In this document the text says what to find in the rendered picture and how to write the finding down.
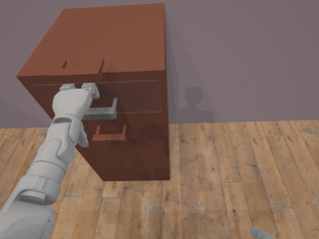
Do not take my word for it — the cabinet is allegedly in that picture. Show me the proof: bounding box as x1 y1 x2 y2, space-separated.
16 3 170 181

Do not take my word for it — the drawer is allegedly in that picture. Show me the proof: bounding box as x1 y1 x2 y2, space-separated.
32 80 160 114

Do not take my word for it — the left robot forearm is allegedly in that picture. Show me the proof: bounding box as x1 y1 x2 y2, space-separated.
0 114 82 222

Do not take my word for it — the robot left upper arm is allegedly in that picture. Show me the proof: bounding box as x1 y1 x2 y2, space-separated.
0 200 56 239

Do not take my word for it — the left robot hand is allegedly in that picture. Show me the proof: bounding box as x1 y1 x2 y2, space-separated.
52 83 100 147

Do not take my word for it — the handle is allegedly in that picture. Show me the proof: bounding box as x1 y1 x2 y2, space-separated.
92 133 127 144
82 98 118 120
50 67 104 85

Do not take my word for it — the right robot hand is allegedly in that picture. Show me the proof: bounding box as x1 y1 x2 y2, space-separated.
250 227 275 239

